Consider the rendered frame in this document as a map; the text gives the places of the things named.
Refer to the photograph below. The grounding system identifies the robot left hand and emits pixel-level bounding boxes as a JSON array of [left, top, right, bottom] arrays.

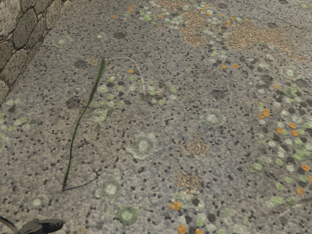
[[13, 218, 63, 234]]

